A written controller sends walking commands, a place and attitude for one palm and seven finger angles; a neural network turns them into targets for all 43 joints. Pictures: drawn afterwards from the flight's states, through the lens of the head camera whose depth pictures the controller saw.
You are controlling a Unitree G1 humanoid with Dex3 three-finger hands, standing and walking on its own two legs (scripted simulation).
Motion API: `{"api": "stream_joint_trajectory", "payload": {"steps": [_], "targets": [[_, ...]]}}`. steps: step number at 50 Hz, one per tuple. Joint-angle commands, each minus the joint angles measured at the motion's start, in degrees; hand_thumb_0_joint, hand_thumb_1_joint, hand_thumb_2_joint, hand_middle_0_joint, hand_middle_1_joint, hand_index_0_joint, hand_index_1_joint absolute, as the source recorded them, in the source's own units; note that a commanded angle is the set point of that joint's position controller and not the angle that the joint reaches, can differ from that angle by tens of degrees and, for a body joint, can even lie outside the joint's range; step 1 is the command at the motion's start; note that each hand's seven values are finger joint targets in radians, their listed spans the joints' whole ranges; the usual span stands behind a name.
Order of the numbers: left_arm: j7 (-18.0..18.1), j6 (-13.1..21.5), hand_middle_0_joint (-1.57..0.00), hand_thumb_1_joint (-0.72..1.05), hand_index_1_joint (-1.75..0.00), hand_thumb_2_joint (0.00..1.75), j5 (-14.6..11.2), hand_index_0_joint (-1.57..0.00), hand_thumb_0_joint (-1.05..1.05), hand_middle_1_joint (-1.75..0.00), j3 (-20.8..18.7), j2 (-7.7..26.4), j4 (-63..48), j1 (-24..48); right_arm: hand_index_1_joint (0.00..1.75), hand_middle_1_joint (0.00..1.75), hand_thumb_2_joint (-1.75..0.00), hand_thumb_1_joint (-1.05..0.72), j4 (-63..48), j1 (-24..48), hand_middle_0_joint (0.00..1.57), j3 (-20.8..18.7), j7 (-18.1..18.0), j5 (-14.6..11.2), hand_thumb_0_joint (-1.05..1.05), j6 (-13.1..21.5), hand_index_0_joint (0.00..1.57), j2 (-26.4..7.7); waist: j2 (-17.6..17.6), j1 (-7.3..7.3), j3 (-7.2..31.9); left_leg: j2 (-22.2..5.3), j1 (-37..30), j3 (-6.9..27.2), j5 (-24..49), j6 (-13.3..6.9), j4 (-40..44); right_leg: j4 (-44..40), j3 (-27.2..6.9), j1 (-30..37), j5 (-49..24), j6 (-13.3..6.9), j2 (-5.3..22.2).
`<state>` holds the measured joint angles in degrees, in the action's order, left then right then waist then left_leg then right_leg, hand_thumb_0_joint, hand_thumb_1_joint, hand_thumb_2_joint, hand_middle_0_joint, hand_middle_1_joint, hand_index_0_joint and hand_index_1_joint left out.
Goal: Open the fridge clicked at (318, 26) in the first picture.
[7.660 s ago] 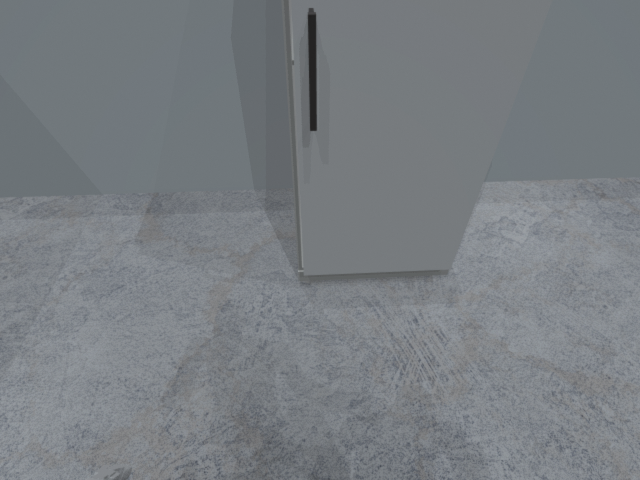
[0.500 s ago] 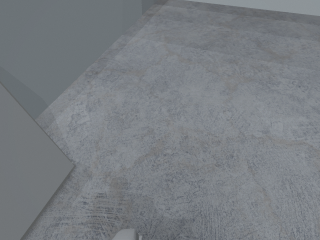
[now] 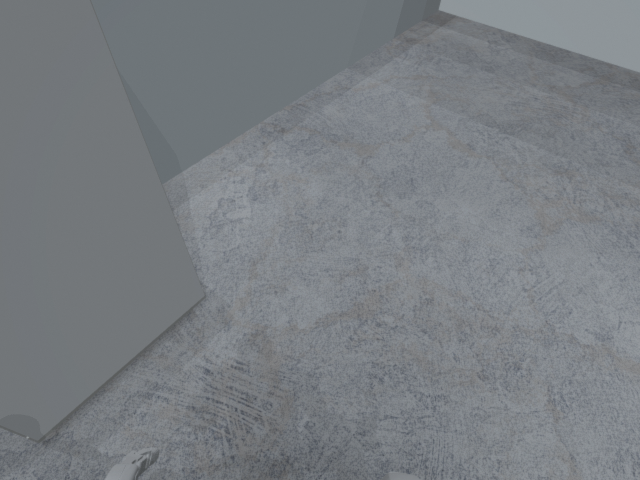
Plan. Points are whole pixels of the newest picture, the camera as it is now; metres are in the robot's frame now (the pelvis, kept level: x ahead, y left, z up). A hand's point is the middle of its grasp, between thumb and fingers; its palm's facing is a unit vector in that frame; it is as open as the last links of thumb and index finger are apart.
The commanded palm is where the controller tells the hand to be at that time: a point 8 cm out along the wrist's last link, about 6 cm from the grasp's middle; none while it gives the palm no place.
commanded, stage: turn to face it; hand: left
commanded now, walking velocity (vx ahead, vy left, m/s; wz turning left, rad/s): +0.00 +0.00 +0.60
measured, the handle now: out of the picture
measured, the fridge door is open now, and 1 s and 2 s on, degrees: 0 0 0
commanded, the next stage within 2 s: take the last steps up to it in 1.32 s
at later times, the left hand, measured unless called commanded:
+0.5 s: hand out of the picture -0.03 +0.16 -0.15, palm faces +0.34 -0.90 -0.28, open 7.4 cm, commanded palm none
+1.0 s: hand out of the picture -0.05 +0.21 -0.15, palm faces +0.58 -0.76 -0.29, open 7.4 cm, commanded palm none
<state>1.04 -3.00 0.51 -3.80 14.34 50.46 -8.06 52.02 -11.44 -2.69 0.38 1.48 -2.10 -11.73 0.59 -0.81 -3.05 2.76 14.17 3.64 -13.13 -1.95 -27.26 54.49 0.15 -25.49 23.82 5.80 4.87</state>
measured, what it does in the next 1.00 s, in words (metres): steps on the spot, turning left: right foot, then left foot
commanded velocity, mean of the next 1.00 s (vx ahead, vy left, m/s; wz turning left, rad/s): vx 0.00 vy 0.00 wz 0.59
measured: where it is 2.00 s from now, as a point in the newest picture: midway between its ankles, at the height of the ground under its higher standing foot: outside the picture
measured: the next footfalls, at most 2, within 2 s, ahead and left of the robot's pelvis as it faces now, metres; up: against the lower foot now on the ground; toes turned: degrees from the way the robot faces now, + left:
right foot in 0.14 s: +0.05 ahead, -0.14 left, +0.00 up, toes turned +3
left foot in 0.62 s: -0.03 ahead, +0.11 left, +0.00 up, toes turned +28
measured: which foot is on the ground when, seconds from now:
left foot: down 0.00-0.14, up 0.16-0.60, down 0.62-1.00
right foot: up 0.00-0.12, down 0.14-0.60, up 0.62-1.00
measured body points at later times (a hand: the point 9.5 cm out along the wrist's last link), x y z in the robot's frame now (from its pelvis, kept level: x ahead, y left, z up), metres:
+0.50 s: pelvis -0.01 -0.04 +0.00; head +0.02 -0.05 +0.45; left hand -0.04 +0.21 -0.13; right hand +0.13 -0.28 -0.15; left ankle -0.07 +0.11 -0.68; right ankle +0.01 -0.14 -0.74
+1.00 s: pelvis -0.02 -0.04 +0.00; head +0.00 -0.03 +0.45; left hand -0.08 +0.25 -0.13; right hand +0.18 -0.20 -0.15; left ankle -0.06 +0.09 -0.74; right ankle +0.06 -0.15 -0.71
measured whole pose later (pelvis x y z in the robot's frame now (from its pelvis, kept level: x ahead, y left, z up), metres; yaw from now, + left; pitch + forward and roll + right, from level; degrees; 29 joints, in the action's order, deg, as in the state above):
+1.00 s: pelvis -0.02 -0.04 +0.00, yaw +35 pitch -1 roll +0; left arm 1.1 -2.6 0.2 -3.3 13.9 50.2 -8.1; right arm 52.1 -11.3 -3.1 0.6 1.6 -2.9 -12.5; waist -0.9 -1.2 -3.6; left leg 2.7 16.3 6.0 -11.8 -0.2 -28.7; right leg 46.6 0.7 -21.8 24.4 5.0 3.3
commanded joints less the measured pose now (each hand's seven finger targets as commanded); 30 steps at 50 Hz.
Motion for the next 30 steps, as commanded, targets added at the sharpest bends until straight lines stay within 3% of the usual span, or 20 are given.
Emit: {"api": "stream_joint_trajectory", "payload": {"steps": [1,3,4,5,6,7,8,9,10,11,12,13,19,24,26,28,29,30], "targets": [[0.26,1.61,-0.20,0.90,-0.30,0.90,-0.21,-0.20,0.00,-0.30,-0.96,3.63,-5.69,0.38,0.30,0.30,-0.90,-0.90,-3.46,-0.67,0.20,-4.01,-0.80,0.08,0.00,0.86,0.20,-12.84,-10.65,-0.86,5.21,-13.92,-3.51,16.81,23.72,-7.86,4.77,-9.82,0.77,2.99,0.91,-0.56,-2.46],[0.36,2.06,-0.20,0.90,-0.30,0.90,-0.42,-0.20,0.00,-0.30,-1.06,3.79,-5.22,-2.05,0.30,0.30,-0.90,-0.90,-3.78,0.40,0.20,-4.16,-0.76,0.03,0.00,0.76,0.20,-12.67,-11.08,0.35,6.27,-12.73,-1.46,17.82,25.52,-7.00,2.48,-17.06,1.21,8.36,-2.17,-1.08,-3.84],[0.47,2.40,-0.20,0.90,-0.30,0.90,-0.51,-0.20,0.00,-0.30,-1.22,4.23,-4.78,-4.02,0.30,0.30,-0.90,-0.90,-4.08,0.97,0.20,-4.24,-0.70,-0.22,0.00,0.66,0.20,-12.41,-9.74,1.38,6.74,-11.52,1.57,17.73,23.10,-5.71,0.66,-22.80,1.50,13.45,-6.80,-1.26,-3.88],[0.67,2.97,-0.20,0.90,-0.30,0.90,-0.41,-0.20,0.00,-0.30,-1.52,5.49,-4.27,-6.64,0.30,0.30,-0.90,-0.90,-4.46,1.25,0.20,-4.14,-0.57,-0.60,0.00,0.68,0.20,-11.26,-6.31,2.84,7.85,-9.09,5.93,16.26,16.77,-3.25,-2.86,-31.39,0.23,20.58,-12.63,-1.58,-1.84],[1.15,3.67,-0.20,0.90,-0.30,0.90,0.47,-0.20,0.00,-0.30,-2.46,10.18,-4.11,-8.34,0.30,0.30,-0.90,-0.90,-4.84,-0.45,0.20,-3.65,-0.20,-1.20,0.00,0.80,0.20,-7.34,7.01,3.38,9.89,-2.97,15.93,9.16,-0.20,1.19,-12.95,-37.96,-11.01,30.26,-13.47,-4.92,10.63],[1.35,3.65,-0.20,0.90,-0.30,0.90,0.87,-0.20,0.00,-0.30,-3.10,14.31,-4.45,-8.09,0.30,0.30,-0.90,-0.90,-6.38,-0.36,0.20,-3.52,-0.23,-0.96,0.00,0.68,0.20,-6.16,17.88,3.37,8.80,2.78,21.89,0.43,-20.93,4.72,-26.41,-38.93,-23.04,27.83,-22.94,-12.06,24.34],[1.49,3.18,-0.20,0.90,-0.30,0.90,0.53,-0.20,0.00,-0.30,-2.54,13.00,-5.05,-7.32,0.30,0.30,-0.90,-0.90,-6.01,0.74,0.20,-4.24,-0.24,-0.39,0.00,0.10,0.20,-8.90,10.30,3.19,6.75,-0.53,19.47,2.81,-20.84,3.96,-36.32,-38.42,-19.44,19.69,-20.86,-14.98,24.51],[1.58,3.50,-0.20,0.90,-0.30,0.90,0.48,-0.20,0.00,-0.30,-2.18,9.82,-5.57,-3.27,0.30,0.30,-0.90,-0.90,-4.77,-0.11,0.20,-4.36,0.10,-0.15,0.00,-0.52,0.20,-8.81,12.37,1.12,4.49,-2.22,19.55,3.96,-17.19,3.89,-40.04,-39.77,-15.63,15.47,-15.04,-13.86,20.49],[1.32,3.28,-0.20,0.90,-0.30,0.90,0.37,-0.20,0.00,-0.30,-1.73,8.52,-6.08,-0.49,0.30,0.30,-0.90,-0.90,-3.47,-0.63,0.20,-4.51,0.45,-0.02,0.00,-0.99,0.20,-8.47,10.88,0.01,1.62,-2.73,19.31,2.07,-13.50,4.34,-43.38,-40.07,-12.46,12.83,-11.39,-12.65,17.38],[1.10,3.33,-0.20,0.90,-0.30,0.90,0.35,-0.20,0.00,-0.30,-1.04,7.00,-6.37,1.26,0.30,0.30,-0.90,-0.90,-2.56,-1.67,0.20,-4.38,0.86,0.12,0.00,-1.19,0.20,-8.20,8.90,-1.14,0.21,-3.45,19.20,0.70,-9.97,4.86,-45.07,-39.03,-7.50,12.03,-12.69,-11.65,14.65],[1.12,3.42,-0.20,0.90,-0.30,0.90,0.41,-0.20,0.00,-0.30,-0.79,6.04,-6.36,1.79,0.30,0.30,-0.90,-0.90,-1.90,-2.69,0.20,-4.23,1.20,0.01,0.00,-1.27,0.20,-7.59,9.12,-1.73,-0.33,-3.84,19.00,-0.20,-8.16,5.21,-44.95,-38.42,-3.84,11.66,-14.94,-10.79,13.51],[1.05,3.65,-0.20,0.90,-0.30,0.90,0.51,-0.20,0.00,-0.30,-0.68,5.87,-6.05,0.38,0.30,0.30,-0.90,-0.90,-1.73,-2.53,0.20,-3.97,1.38,0.00,0.00,-1.35,0.20,-6.86,9.03,-1.23,-0.31,-3.80,18.84,-1.21,-6.99,5.64,-44.21,-37.99,-1.59,12.59,-17.07,-10.32,12.56],[1.09,3.46,-0.20,0.90,-0.30,0.90,0.90,-0.20,0.00,-0.30,-1.27,7.94,-3.03,-7.20,0.30,0.30,-0.90,-0.90,-2.80,3.18,0.20,-3.26,1.47,-0.27,0.00,-1.70,0.20,-6.37,9.67,2.26,0.44,-4.93,18.33,-4.35,-9.43,6.80,-33.90,-36.94,1.43,18.97,-21.90,-11.87,14.89],[0.90,3.07,-0.20,0.90,-0.30,0.90,1.32,-0.20,0.00,-0.30,-2.07,9.85,-1.77,-8.74,0.30,0.30,-0.90,-0.90,-3.81,6.04,0.20,-2.20,1.47,-0.80,0.00,-0.76,0.20,-5.40,11.67,3.55,3.09,-4.80,12.39,-8.18,-12.50,5.96,-20.14,-32.73,4.12,21.15,-30.79,-12.96,16.88],[0.80,2.83,-0.20,0.90,-0.30,0.90,1.31,-0.20,0.00,-0.30,-2.47,10.60,-1.36,-8.48,0.30,0.30,-0.90,-0.90,-3.91,4.86,0.20,-2.01,1.29,-0.94,0.00,-0.22,0.20,-5.29,12.06,3.20,4.71,-4.28,8.85,-9.54,-11.75,5.19,-14.89,-29.86,5.74,21.54,-33.68,-12.46,17.54],[0.60,2.48,-0.20,0.90,-0.30,0.90,0.90,-0.20,0.00,-0.30,-2.64,10.52,-0.89,-7.94,0.30,0.30,-0.90,-0.90,-3.47,1.57,0.20,-2.17,1.11,-0.80,0.00,0.33,0.20,-6.32,9.86,1.27,6.49,-3.76,1.68,-10.27,-3.94,4.46,-4.07,-23.77,9.08,19.58,-32.10,-9.38,16.41],[0.45,2.14,-0.20,0.90,-0.30,0.90,0.35,-0.20,0.00,-0.30,-2.50,9.69,-1.18,-7.85,0.30,0.30,-0.90,-0.90,-2.56,-1.83,0.20,-2.75,1.14,-0.67,0.00,0.87,0.20,-8.86,3.95,-0.78,8.61,-5.23,-7.13,-7.72,4.65,3.56,3.39,-15.77,10.93,14.05,-27.45,-6.72,15.08],[0.04,1.81,-0.20,0.90,-0.30,0.90,-0.15,-0.20,0.00,-0.30,-2.04,6.33,-2.73,-8.12,0.30,0.30,-0.90,-0.90,-2.40,-4.86,0.20,-4.37,0.74,-0.33,0.00,1.42,0.20,-15.28,-12.96,-2.61,10.30,-18.38,-17.09,10.91,21.40,-2.28,6.20,-3.01,13.03,-1.35,-4.01,-1.88,7.28]]}}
